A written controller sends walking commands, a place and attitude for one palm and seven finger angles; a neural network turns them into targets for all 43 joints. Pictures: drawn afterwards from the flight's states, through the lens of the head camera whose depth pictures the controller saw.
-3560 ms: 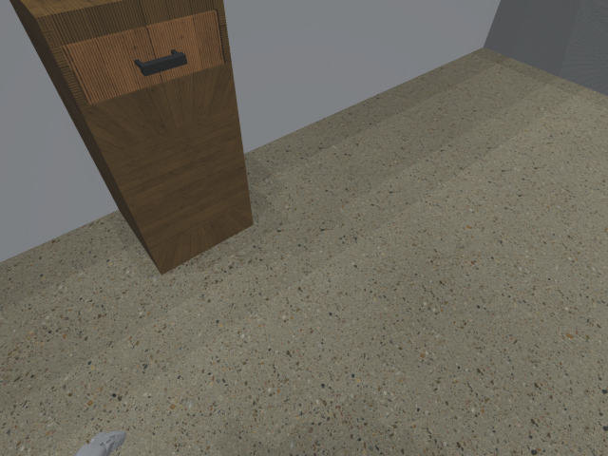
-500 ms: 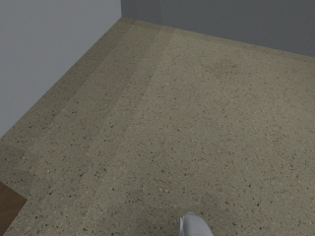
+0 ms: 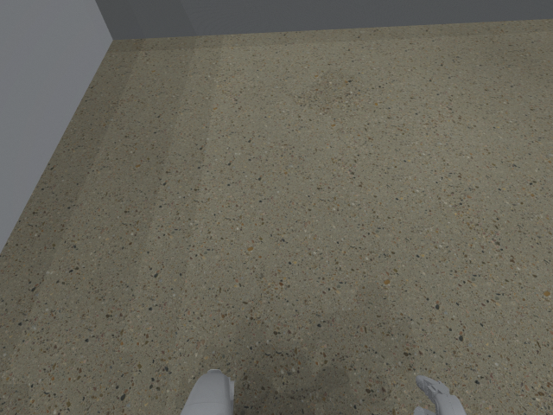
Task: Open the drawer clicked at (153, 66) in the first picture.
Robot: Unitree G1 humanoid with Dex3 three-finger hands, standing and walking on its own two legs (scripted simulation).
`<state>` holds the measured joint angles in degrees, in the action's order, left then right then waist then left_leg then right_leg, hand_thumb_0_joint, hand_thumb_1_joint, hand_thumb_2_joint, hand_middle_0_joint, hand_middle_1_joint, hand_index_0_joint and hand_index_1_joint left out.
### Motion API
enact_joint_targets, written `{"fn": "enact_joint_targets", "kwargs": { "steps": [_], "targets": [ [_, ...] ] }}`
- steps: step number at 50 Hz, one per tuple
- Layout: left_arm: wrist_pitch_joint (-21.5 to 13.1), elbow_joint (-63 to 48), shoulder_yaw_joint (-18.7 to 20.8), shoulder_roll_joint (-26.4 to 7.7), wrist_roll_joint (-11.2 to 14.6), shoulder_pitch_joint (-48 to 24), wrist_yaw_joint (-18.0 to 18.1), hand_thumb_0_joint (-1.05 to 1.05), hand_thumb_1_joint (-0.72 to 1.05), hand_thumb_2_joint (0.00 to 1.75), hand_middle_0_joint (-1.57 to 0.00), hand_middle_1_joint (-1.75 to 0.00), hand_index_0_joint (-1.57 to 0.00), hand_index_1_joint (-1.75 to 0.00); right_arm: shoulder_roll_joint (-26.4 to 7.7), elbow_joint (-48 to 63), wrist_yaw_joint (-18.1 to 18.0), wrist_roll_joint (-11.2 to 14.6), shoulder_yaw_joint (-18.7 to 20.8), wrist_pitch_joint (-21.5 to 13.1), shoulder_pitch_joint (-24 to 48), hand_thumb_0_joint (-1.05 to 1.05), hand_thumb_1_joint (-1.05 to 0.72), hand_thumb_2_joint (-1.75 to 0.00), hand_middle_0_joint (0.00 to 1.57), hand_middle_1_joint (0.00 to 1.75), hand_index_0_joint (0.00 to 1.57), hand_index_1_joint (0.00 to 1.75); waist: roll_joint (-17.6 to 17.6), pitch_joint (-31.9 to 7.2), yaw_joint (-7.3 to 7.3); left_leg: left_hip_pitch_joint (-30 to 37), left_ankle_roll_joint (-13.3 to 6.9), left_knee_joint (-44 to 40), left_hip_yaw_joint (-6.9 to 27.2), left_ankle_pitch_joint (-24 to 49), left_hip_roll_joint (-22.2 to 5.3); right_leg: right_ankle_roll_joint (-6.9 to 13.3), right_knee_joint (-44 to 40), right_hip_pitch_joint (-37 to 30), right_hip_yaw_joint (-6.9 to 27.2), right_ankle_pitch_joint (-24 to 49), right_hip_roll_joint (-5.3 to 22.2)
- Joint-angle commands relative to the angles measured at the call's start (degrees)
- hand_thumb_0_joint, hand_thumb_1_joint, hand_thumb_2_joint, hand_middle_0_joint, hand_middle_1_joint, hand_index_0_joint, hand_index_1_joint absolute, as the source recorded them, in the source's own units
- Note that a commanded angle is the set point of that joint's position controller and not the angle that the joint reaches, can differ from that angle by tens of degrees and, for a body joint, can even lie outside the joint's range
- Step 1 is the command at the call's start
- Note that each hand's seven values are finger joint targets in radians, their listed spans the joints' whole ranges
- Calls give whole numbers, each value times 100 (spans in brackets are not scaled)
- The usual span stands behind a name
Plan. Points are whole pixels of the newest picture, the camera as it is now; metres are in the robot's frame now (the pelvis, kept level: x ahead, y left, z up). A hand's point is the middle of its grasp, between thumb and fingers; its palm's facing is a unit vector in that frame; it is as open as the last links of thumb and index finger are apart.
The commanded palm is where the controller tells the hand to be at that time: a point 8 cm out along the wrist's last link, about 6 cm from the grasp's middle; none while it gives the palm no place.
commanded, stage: turn to face it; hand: left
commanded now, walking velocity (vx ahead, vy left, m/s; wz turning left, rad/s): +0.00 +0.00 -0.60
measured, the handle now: out of the picture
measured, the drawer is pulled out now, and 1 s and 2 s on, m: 0.00 0.00 0.00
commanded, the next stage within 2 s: none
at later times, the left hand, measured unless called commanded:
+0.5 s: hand (138, 390) +0.17 +0.26 -0.17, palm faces +0.03 -0.98 -0.20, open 7.4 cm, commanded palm none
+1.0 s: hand out of the picture +0.07 +0.21 -0.14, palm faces +0.34 -0.89 -0.29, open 7.4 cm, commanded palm none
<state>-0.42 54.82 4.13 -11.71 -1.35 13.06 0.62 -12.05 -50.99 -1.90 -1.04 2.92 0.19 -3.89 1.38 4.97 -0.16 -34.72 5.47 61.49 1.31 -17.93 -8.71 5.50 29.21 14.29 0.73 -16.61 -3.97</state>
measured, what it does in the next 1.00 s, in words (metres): steps on the spot, turning left: left foot, then right foot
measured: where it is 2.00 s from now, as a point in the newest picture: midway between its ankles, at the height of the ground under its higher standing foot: outside the picture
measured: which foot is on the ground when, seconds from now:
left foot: up 0.00-0.16, down 0.18-0.72, up 0.74-1.00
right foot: down 0.00-0.20, up 0.22-0.70, down 0.72-1.00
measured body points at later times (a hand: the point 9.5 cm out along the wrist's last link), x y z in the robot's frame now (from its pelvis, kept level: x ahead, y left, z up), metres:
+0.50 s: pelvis +0.07 +0.07 +0.01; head +0.12 +0.09 +0.45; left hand +0.16 +0.31 -0.15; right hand +0.08 -0.17 -0.14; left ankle +0.09 +0.16 -0.74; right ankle +0.04 -0.10 -0.67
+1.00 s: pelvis +0.05 -0.01 +0.00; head +0.08 -0.04 +0.45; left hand +0.05 +0.25 -0.12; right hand +0.20 -0.24 -0.16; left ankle -0.02 +0.15 -0.64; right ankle +0.06 -0.08 -0.74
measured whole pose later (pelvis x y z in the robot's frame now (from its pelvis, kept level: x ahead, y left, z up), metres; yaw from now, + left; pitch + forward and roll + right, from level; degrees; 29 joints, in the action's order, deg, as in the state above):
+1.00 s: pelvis +0.05 -0.01 +0.00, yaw +21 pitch -1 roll +3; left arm 0.1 51.4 1.6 -9.1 -1.4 11.7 1.5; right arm -16.6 -54.7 1.0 -1.4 5.9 4.9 -11.1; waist 2.1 3.9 1.7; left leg -29.0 5.1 66.0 0.1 -20.7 -2.6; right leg 2.5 28.8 10.3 -11.3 -17.5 5.5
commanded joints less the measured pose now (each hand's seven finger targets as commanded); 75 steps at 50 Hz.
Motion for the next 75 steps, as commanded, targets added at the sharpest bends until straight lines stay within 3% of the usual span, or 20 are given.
{"fn": "enact_joint_targets", "kwargs": {
  "steps": [1, 7, 8, 10, 15, 27, 33, 34, 35, 36, 37, 41, 52, 60, 61, 62, 63, 64, 69, 75],
  "targets": [
    [-54, -427, 263, -973, 8, 371, 34, 0, 90, 90, -20, -30, -20, -30, -307, 281, 37, 1, 40, -8, -170, 0, -90, -90, 20, 30, 20, 30, -1226, -796, -172, 313, 70, -931, -424, -22, 399, 372, -129, -820, 1156, 5022, 1136],
    [-5, -500, 214, -963, -2, 278, 132, 0, 90, 90, -20, -30, -20, -30, -404, 154, 51, 28, 1, -107, -573, 0, -90, -90, 20, 30, 20, 30, -1019, -1219, 49, 1798, -232, -3030, -528, 798, 769, 66, 453, -1023, 1056, 4561, 1084],
    [-24, -491, 148, -829, 41, 283, 164, 0, 90, 90, -20, -30, -20, -30, -549, -33, 57, -6, 14, -173, -1016, 0, -90, -90, 20, 30, 20, 30, -617, -1450, 215, 2691, -359, -3755, -349, 2067, 498, -162, 978, -790, 879, 3907, 909],
    [-112, -305, -55, -386, 139, 955, 190, 0, 90, 90, -20, -30, -20, -30, -1147, -152, 75, 5, 57, -225, -1363, 0, -90, -90, 20, 30, 20, 30, 1377, -1912, 86, 4090, -1534, -3473, 1493, 6783, -1489, -653, 2637, 672, 229, -1743, 241],
    [91, -129, -16, -590, 73, 180, 146, 0, 90, 90, -20, -30, -20, -30, -686, -249, -7, -4, -93, -99, -814, 0, -90, -90, 20, 30, 20, 30, 1146, -364, -41, 2579, -1487, -4127, 1010, 4972, -691, -859, 2625, 777, 124, -1322, 676],
    [161, -621, 63, -335, 87, -770, 81, 0, 90, 90, -20, -30, -20, -30, -970, -300, 77, -44, 286, 19, -1547, 0, -90, -90, 20, 30, 20, 30, 769, -877, 298, 2856, -1605, -4135, 1731, 3144, -440, -963, 2173, 1237, -60, -989, 590],
    [106, -559, 89, -434, 172, -196, 127, 0, 90, 90, -20, -30, -20, -30, -1042, -116, 113, -19, 386, 95, -1235, 0, -90, -90, 20, 30, 20, 30, 811, -1202, 3, 2067, -1282, -3724, 1983, 2702, -48, -841, -9, -353, -112, -40, 362],
    [67, -504, 130, -598, 154, 78, 154, 0, 90, 90, -20, -30, -20, -30, -934, -66, 133, 22, 389, 105, -1152, 0, -90, -90, 20, 30, 20, 30, 510, -1288, -133, 1517, -995, -3460, 1796, 1924, 201, -794, -884, -1146, 13, 507, 624],
    [15, -505, 220, -1126, 56, 185, 197, 0, 90, 90, -20, -30, -20, -30, -542, 14, 172, 79, 341, 118, -1269, 0, -90, -90, 20, 30, 20, 30, -949, -1299, -169, 302, -504, -2459, 945, 106, 847, -432, -1492, -2085, 1127, 329, 1968],
    [43, -611, 242, -1474, 22, 72, 201, 0, 90, 90, -20, -30, -20, -30, -454, 159, 145, 12, 336, 127, -1208, 0, -90, -90, 20, 30, 20, 30, -1836, -1020, -179, -310, -222, -1068, 112, -1585, 1325, 161, -1514, -1504, 2178, 918, 3245],
    [78, -704, 199, -1340, 51, -143, 214, 0, 90, 90, -20, -30, -20, -30, -717, 146, 157, -36, 405, 179, -1106, 0, -90, -90, 20, 30, 20, 30, -1146, -793, -119, 58, -291, -85, 319, -1507, 1012, 410, -1483, -590, 1822, 973, 3321],
    [-14, -786, 25, -697, 56, -700, 165, 0, 90, 90, -20, -30, -20, -30, -541, -174, 295, -50, 378, 332, -1291, 0, -90, -90, 20, 30, 20, 30, -991, -13, 295, 39, -141, 958, -7, -279, 710, -54, -1136, -72, 90, 1739, 2093],
    [-1, -542, 81, -1040, -34, 410, 156, 0, 90, 90, -20, -30, -20, -30, -608, 251, 341, 0, 258, 353, -44, 0, -90, -90, 20, 30, 20, 30, -1173, -352, -210, 269, -33, -372, -400, -624, 586, 163, -834, -1077, -302, 2707, 2464],
    [96, -439, 203, -1335, -21, 395, 89, 0, 90, 90, -20, -30, -20, -30, -698, 358, 326, 31, 175, 182, -231, 0, -90, -90, 20, 30, 20, 30, -1182, -929, -66, 2048, -349, -3033, -902, 33, 709, -186, 131, -802, -940, 2692, 2572],
    [119, -462, 193, -1300, 29, 333, 70, 0, 90, 90, -20, -30, -20, -30, -942, 259, 326, 16, 233, 132, -623, 0, -90, -90, 20, 30, 20, 30, -664, -1163, 181, 2939, -447, -3777, -673, 862, 558, -454, 932, -287, -1185, 2258, 2428],
    [134, -637, 152, -983, 71, 312, 29, 0, 90, 90, -20, -30, -20, -30, -1607, 237, 295, -15, 389, 71, -943, 0, -90, -90, 20, 30, 20, 30, 1031, -1368, 373, 4056, -969, -4102, 1047, 2384, -765, -910, 2290, 1236, -1369, -134, 1680],
    [177, -877, 41, -758, 41, 9, 32, 0, 90, 90, -20, -30, -20, -30, -1979, 137, 250, 50, 479, 97, -1295, 0, -90, -90, 20, 30, 20, 30, 1744, -1372, 516, 4151, -1625, -4009, 1983, 4577, -1641, -1131, 3177, 2181, -880, -2231, 1217],
    [238, -890, 77, -939, 12, -110, 55, 0, 90, 90, -20, -30, -20, -30, -1858, 60, 239, 34, 430, 136, -1276, 0, -90, -90, 20, 30, 20, 30, 986, -1247, 469, 3824, -1852, -3913, 1432, 4122, -1735, -1049, 3617, 2105, -538, -1993, 1359],
    [253, -562, 155, -906, 24, 24, -25, 0, 90, 90, -20, -30, -20, -30, -1319, 324, 135, 21, 260, 38, -341, 0, -90, -90, 20, 30, 20, 30, 723, -600, 33, 2789, -1298, -4121, 742, 3264, -440, -1171, 3864, 1856, -236, -533, 1151],
    [260, -660, 149, -854, 37, -215, 28, 0, 90, 90, -20, -30, -20, -30, -1242, 221, 142, 16, 292, 29, -723, 0, -90, -90, 20, 30, 20, 30, 687, -553, 109, 2762, -1411, -4304, 1211, 2596, -347, -1265, 3299, 1757, -87, -381, 1040]
  ]
}}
